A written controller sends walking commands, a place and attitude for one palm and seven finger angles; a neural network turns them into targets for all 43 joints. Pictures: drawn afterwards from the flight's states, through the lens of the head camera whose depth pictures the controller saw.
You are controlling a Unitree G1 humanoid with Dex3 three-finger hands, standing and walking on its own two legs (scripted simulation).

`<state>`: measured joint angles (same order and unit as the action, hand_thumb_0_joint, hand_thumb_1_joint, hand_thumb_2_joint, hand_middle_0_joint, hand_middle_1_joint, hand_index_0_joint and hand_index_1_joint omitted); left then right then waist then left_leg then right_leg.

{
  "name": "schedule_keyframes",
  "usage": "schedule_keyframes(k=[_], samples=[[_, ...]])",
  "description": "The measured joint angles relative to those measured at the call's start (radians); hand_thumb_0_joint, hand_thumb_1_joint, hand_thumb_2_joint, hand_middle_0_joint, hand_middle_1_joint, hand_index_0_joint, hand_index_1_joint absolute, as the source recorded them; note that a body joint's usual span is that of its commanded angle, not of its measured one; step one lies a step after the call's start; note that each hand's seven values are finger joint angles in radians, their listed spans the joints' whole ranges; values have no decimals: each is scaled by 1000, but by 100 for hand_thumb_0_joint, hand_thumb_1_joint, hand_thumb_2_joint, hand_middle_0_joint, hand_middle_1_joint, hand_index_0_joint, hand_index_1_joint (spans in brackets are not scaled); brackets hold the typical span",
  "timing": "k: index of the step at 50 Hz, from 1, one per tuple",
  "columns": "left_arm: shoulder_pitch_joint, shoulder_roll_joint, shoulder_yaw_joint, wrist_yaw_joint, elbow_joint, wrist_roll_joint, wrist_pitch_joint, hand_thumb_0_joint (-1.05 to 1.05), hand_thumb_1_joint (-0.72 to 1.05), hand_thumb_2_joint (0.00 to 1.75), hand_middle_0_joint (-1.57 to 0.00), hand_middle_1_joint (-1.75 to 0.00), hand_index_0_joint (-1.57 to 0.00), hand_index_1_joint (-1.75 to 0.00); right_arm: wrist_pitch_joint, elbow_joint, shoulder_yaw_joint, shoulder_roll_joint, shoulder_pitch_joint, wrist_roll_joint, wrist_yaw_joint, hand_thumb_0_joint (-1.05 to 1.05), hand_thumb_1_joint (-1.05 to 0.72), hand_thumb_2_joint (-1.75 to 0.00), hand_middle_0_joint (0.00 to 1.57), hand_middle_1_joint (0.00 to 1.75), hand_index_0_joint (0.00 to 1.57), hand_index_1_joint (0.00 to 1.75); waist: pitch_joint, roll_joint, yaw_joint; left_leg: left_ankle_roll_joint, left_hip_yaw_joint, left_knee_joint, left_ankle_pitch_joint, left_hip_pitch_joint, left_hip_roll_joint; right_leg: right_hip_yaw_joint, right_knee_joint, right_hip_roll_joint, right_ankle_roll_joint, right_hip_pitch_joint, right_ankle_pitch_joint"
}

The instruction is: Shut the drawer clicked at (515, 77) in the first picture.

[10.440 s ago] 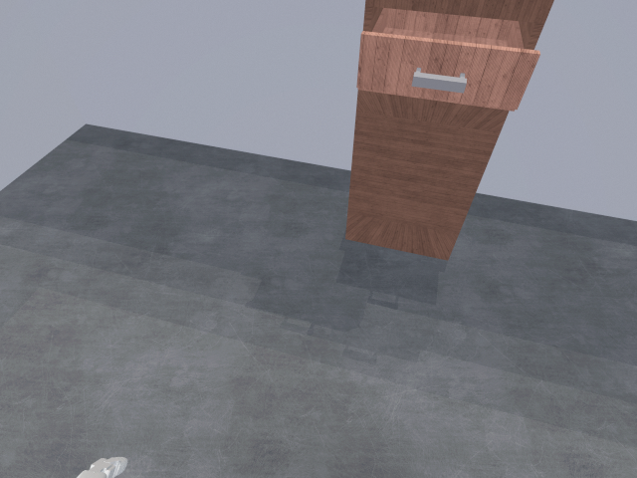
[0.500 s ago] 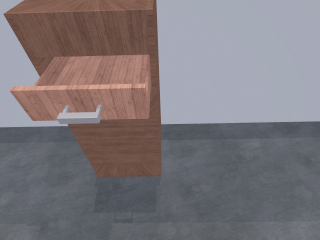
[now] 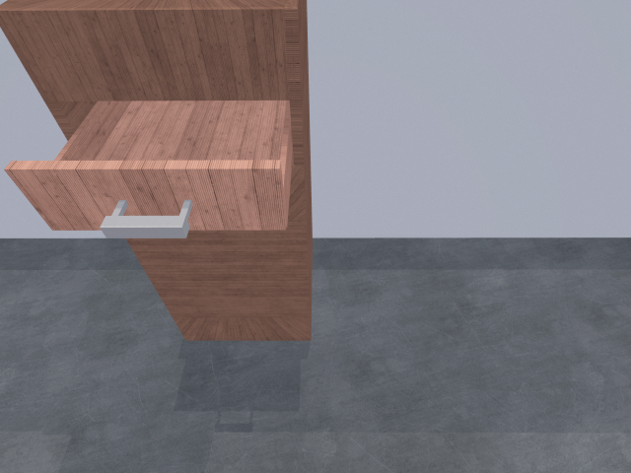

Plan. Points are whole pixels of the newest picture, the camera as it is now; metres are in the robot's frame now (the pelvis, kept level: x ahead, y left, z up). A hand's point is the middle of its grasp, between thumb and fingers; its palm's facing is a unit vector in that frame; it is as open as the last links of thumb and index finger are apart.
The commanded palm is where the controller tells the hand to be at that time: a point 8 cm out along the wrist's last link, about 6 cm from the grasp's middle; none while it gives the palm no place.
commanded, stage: look again from close up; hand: left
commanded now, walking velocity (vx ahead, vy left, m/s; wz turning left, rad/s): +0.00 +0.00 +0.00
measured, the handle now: (150, 216) +0.44 +0.27 +0.07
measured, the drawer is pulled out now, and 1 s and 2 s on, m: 0.18 0.18 0.18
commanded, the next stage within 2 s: shuffle to correct the standing spot in 0.10 s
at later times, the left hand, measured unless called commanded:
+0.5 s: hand out of the picture +0.02 +0.20 -0.18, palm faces +0.07 -0.98 -0.19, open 7.4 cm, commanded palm none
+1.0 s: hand out of the picture +0.08 +0.20 -0.17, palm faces +0.01 -0.97 -0.23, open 7.4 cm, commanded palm none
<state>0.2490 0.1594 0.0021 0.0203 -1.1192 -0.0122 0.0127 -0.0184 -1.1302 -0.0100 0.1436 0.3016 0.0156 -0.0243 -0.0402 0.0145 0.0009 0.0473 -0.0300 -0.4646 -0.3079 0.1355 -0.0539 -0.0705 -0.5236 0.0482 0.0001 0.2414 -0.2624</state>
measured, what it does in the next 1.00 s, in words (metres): stands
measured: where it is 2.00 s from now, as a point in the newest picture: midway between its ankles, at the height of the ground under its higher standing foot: outside the picture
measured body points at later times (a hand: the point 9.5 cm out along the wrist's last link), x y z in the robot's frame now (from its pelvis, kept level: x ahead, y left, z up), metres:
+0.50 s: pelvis +0.02 +0.02 -0.01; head +0.04 +0.03 +0.44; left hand +0.01 +0.25 -0.17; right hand +0.01 -0.21 -0.16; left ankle -0.04 +0.15 -0.74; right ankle +0.01 -0.12 -0.74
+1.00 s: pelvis +0.02 +0.02 +0.00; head +0.04 +0.01 +0.44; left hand +0.08 +0.25 -0.15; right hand +0.05 -0.22 -0.16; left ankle -0.04 +0.15 -0.74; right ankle +0.01 -0.11 -0.74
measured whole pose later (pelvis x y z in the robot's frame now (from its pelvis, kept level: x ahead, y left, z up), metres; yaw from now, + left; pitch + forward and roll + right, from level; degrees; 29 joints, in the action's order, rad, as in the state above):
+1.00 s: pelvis +0.02 +0.02 +0.00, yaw +0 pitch +0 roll +0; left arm 0.19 0.16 0.01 0.04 -1.04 -0.01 0.03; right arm -0.01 -1.04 0.03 0.18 0.25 0.01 -0.02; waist -0.03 0.03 0.02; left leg 0.02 -0.03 -0.53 -0.38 0.17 -0.04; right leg -0.06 -0.56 0.05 -0.01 0.26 -0.30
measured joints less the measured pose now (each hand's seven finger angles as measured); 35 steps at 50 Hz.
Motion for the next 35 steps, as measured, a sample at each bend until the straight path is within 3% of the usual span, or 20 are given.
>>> schedule_keyframes(k=[17,20,24,29,32,35], samples=[[6,1,11,-5,22,-6,0,1,91,90,-20,-30,-20,-30,8,17,7,16,-16,4,4,1,-91,-90,20,30,19,30,3,-3,-11,-3,14,-35,-24,21,-4,-13,-14,-1,2,6,-19],[18,-3,21,-6,36,-9,-5,1,91,90,-20,-30,-20,-30,17,26,13,25,-3,7,8,1,-91,-90,20,30,19,30,8,-1,-15,-21,19,-81,-53,44,0,-18,-34,4,-4,14,-35],[38,3,37,-6,46,-12,-17,1,91,90,-20,-30,-20,-30,13,37,18,24,13,9,9,1,-91,-90,20,30,19,30,8,-30,-22,-21,4,-90,-71,39,25,1,-71,30,-19,26,-62],[27,22,36,0,43,-7,-30,1,91,90,-20,-30,-20,-30,-8,45,11,3,35,8,-7,1,-91,-90,20,30,19,30,-7,-45,-15,-45,-11,-80,-83,16,48,21,-101,31,13,29,-84],[7,20,30,2,37,1,-13,1,91,90,-20,-30,-20,-30,-6,28,6,-6,23,2,-14,1,-91,-90,20,30,19,30,-17,-25,-11,-42,-9,-59,-79,-2,41,20,-62,24,-24,3,-73],[-14,20,25,4,37,4,-6,1,91,90,-20,-30,-20,-30,-6,23,7,-17,0,-2,-16,1,-91,-90,20,30,20,30,-20,-18,-2,-39,-12,-24,-63,-17,40,21,-35,21,-29,-7,-61]])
